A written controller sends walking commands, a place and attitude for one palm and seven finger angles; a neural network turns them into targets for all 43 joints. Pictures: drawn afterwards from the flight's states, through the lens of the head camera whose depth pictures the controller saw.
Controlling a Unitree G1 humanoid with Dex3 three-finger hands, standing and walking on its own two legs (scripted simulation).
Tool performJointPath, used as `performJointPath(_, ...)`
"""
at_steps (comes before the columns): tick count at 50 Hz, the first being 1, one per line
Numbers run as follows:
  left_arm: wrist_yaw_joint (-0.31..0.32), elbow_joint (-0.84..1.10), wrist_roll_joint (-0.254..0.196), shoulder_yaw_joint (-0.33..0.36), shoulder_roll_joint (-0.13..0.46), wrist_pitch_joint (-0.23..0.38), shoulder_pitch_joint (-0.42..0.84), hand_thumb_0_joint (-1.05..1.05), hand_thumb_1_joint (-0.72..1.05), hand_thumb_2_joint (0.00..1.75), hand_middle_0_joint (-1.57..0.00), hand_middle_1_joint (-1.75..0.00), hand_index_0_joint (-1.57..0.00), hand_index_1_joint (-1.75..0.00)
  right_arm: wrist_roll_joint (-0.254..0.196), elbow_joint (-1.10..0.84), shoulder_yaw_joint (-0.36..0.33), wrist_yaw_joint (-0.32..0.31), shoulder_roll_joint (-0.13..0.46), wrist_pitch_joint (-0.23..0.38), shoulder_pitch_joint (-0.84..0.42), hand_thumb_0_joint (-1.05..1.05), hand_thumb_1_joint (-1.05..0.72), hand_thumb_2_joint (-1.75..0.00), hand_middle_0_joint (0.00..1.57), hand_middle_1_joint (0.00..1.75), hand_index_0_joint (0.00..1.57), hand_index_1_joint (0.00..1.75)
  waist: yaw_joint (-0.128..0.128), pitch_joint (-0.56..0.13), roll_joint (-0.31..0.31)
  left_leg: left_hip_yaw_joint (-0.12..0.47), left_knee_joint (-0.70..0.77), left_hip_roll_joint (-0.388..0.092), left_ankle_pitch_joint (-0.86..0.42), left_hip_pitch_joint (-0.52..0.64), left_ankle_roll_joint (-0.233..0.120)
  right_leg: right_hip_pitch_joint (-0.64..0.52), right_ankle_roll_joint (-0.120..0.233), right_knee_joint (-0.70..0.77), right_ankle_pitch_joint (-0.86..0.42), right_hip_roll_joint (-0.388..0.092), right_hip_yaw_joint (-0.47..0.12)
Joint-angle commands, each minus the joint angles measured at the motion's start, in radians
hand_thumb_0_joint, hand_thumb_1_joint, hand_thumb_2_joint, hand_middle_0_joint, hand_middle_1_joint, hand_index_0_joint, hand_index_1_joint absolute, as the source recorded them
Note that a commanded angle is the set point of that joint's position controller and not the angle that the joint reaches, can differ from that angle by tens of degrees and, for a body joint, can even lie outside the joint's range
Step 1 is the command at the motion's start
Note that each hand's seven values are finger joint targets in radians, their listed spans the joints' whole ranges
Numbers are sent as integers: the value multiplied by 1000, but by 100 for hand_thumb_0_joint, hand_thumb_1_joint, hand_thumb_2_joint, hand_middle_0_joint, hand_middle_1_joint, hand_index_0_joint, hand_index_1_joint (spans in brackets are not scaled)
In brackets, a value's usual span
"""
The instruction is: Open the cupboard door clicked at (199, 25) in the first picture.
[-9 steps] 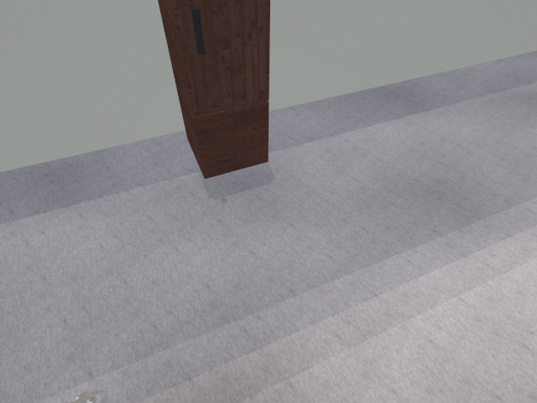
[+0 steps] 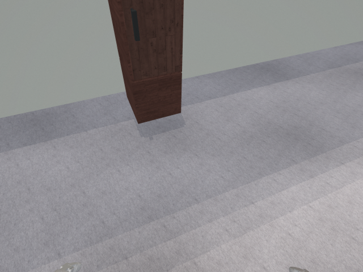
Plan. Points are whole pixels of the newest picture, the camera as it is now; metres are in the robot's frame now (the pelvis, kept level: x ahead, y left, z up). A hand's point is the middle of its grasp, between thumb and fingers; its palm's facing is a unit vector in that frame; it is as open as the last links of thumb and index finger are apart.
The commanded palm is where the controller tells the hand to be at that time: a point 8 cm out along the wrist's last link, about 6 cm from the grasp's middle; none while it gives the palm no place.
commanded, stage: stand and wait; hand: left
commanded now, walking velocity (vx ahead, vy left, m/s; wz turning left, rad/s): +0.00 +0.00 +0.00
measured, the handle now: (134, 24) +1.32 +0.35 +0.01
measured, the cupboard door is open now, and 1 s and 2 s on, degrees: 0 0 0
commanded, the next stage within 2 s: look at it before walking up in 0.64 s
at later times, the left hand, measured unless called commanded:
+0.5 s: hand out of the picture +0.05 +0.25 -0.15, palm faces -0.02 -0.94 -0.35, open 7.4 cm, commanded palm none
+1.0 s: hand out of the picture +0.06 +0.24 -0.15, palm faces -0.03 -0.94 -0.34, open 7.4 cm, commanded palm none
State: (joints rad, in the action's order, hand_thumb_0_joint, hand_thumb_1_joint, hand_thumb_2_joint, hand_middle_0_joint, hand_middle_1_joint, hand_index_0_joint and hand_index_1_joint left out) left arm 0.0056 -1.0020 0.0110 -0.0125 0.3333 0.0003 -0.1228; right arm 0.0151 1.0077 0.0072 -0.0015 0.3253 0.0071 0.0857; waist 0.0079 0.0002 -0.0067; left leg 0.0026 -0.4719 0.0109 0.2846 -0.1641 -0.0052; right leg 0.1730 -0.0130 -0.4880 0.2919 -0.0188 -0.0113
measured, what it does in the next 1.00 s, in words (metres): stands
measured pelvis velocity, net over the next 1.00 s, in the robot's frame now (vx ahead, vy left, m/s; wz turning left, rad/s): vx -0.02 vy -0.01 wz -0.01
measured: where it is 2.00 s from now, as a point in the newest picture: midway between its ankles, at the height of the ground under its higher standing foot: outside the picture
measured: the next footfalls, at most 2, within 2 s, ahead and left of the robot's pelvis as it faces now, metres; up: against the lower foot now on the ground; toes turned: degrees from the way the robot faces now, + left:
none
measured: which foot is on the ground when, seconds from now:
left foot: down 0.00-1.00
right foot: down 0.00-1.00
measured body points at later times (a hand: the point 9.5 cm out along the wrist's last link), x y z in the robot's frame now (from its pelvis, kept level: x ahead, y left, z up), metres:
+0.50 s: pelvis -0.01 +0.00 +0.00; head -0.01 +0.00 +0.45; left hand +0.06 +0.30 -0.13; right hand +0.06 -0.30 -0.13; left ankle -0.02 +0.12 -0.74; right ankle -0.02 -0.13 -0.74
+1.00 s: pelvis -0.02 -0.01 +0.01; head -0.02 +0.00 +0.46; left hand +0.06 +0.29 -0.12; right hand +0.06 -0.30 -0.12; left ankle -0.02 +0.12 -0.74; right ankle -0.02 -0.13 -0.74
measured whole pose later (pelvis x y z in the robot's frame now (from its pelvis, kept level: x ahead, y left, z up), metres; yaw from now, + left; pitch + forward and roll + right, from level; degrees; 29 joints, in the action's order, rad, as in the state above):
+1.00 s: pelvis -0.02 -0.01 +0.01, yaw +0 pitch -2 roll +0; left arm 0.00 -1.08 0.01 -0.01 0.34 0.01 -0.14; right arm 0.01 1.11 0.01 0.00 0.34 0.01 0.12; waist 0.00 0.02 -0.01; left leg 0.00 -0.38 0.00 0.21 -0.13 0.01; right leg 0.15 -0.01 -0.39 0.21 -0.01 -0.02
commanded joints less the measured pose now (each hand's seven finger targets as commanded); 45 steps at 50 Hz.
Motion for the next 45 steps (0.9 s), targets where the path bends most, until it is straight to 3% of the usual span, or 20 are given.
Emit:
performJointPath(1, 11, 61, 1, 51, 212, 22, 37, 0, 90, 90, -20, -30, -20, -30, 0, -59, -54, -16, 210, 29, -46, 0, -90, -90, 20, 30, 20, 30, -8, -56, 7, 76, 76, -118, -291, 26, -37, -9, 49, 75, -273, -94, -74)
performJointPath(31, 7, -17, 0, 45, 216, 24, 23, 0, 90, 90, -20, -30, -20, -30, -7, 33, -45, -12, 220, 27, -18, 0, -90, -90, 20, 30, 20, 30, -5, -12, -3, 94, 150, -129, -189, 25, -29, -10, 44, 153, -177, -97, -98)
performJointPath(45, 6, -16, 1, 45, 212, 26, 23, 0, 90, 90, -20, -30, -20, -30, -7, 40, -45, -11, 219, 30, -19, 0, -90, -90, 20, 30, 20, 30, -7, -26, 9, 91, 159, -132, -197, 42, -27, -11, 43, 165, -184, -97, -103)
